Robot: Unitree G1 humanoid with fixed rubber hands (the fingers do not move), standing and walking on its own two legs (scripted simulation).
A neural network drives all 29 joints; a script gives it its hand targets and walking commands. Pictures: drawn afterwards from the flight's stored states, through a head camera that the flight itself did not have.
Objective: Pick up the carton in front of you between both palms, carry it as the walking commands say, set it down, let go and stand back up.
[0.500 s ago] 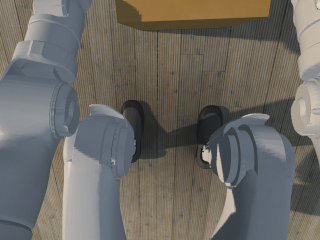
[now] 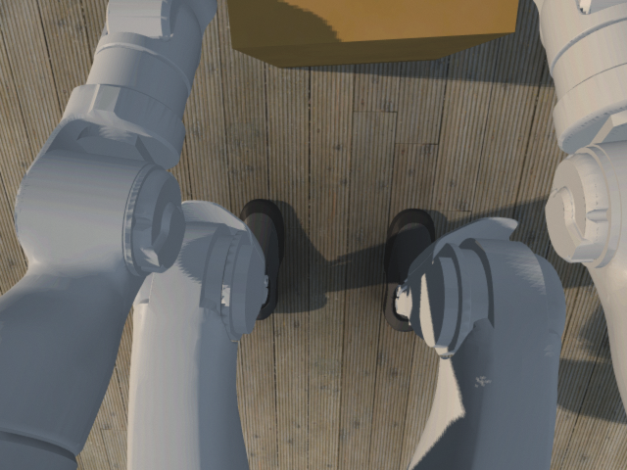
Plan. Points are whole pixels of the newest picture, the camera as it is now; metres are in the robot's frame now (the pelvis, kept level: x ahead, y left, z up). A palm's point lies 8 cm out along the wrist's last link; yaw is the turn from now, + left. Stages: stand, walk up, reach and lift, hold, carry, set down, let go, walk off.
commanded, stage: reach and lift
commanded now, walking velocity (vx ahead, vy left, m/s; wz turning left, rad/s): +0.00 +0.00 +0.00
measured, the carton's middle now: out of the picture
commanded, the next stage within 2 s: none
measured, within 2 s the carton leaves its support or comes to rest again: leaves its support in 0.28 s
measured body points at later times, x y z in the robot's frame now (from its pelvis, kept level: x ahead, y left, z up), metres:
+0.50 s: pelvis +0.01 +0.01 +0.02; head +0.32 -0.03 +0.34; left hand +0.55 +0.13 -0.07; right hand +0.55 -0.17 -0.08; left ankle +0.12 +0.13 -0.34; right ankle +0.11 -0.12 -0.34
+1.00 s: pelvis +0.01 +0.01 +0.14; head +0.26 -0.01 +0.51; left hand +0.51 +0.13 +0.08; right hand +0.51 -0.17 +0.08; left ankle +0.12 +0.13 -0.34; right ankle +0.11 -0.12 -0.34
